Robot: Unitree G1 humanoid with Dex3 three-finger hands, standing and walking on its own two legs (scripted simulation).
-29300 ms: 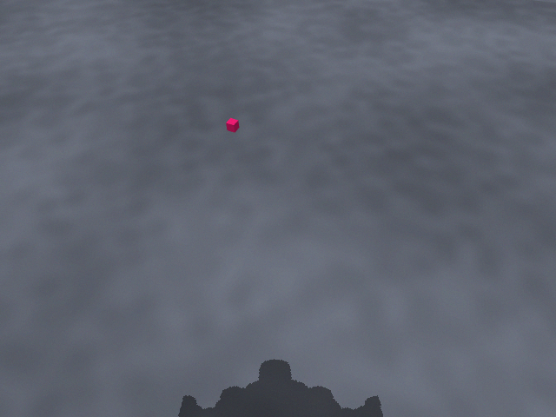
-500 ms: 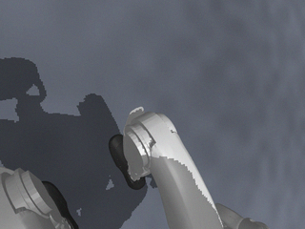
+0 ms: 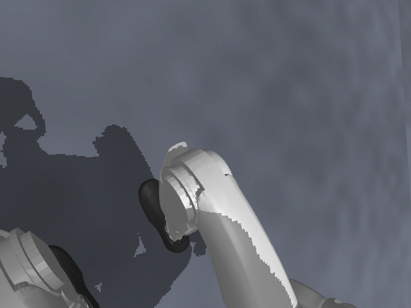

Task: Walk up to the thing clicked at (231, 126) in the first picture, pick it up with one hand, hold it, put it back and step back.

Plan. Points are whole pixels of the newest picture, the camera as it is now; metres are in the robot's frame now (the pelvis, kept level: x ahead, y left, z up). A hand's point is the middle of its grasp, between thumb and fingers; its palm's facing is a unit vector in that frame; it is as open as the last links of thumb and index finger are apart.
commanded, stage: open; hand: left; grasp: from above
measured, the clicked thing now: out of the picture +0.47 +0.35 -0.30
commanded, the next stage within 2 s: withdraw in 0.72 s
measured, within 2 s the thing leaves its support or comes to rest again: neither
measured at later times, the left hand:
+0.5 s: hand out of the picture +0.45 +0.34 -0.26, palm faces -0.09 -0.43 -0.90, open 11.7 cm
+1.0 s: hand out of the picture +0.46 +0.34 -0.26, palm faces -0.05 -0.44 -0.90, open 12.4 cm
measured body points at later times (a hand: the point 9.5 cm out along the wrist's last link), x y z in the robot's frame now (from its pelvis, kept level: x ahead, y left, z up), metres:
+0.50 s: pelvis +0.00 +0.00 +0.00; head +0.32 +0.11 +0.30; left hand +0.46 +0.35 -0.21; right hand +0.00 -0.24 -0.04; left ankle +0.06 +0.13 -0.29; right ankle +0.13 -0.11 -0.29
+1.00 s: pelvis +0.00 +0.00 +0.00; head +0.32 +0.11 +0.30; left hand +0.46 +0.35 -0.21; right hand +0.00 -0.24 -0.04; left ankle +0.06 +0.13 -0.29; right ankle +0.13 -0.11 -0.29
